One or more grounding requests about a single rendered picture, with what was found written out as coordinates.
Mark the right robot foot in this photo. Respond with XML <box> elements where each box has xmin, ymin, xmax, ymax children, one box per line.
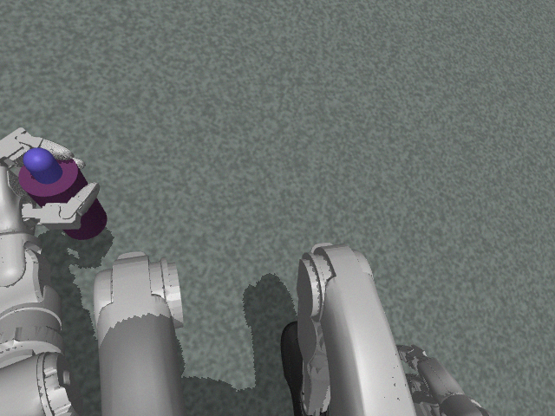
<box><xmin>281</xmin><ymin>322</ymin><xmax>330</xmax><ymax>416</ymax></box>

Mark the bottle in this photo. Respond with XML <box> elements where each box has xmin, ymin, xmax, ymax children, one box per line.
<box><xmin>18</xmin><ymin>147</ymin><xmax>107</xmax><ymax>240</ymax></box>

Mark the left robot hand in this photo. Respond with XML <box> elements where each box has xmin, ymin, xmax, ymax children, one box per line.
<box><xmin>0</xmin><ymin>127</ymin><xmax>100</xmax><ymax>236</ymax></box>

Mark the right robot arm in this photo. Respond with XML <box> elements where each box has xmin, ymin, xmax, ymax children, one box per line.
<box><xmin>439</xmin><ymin>394</ymin><xmax>492</xmax><ymax>416</ymax></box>

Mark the left robot arm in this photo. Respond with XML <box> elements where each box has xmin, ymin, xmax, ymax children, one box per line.
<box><xmin>0</xmin><ymin>231</ymin><xmax>83</xmax><ymax>416</ymax></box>

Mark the right robot hand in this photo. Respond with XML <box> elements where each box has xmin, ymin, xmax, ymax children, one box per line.
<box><xmin>396</xmin><ymin>345</ymin><xmax>464</xmax><ymax>416</ymax></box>

